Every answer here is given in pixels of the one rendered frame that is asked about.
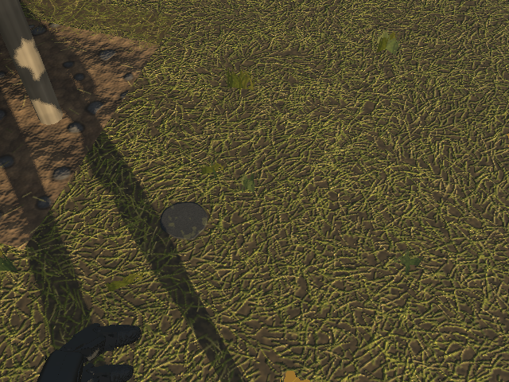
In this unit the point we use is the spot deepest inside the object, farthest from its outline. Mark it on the robot left hand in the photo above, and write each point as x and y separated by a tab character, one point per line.
67	363

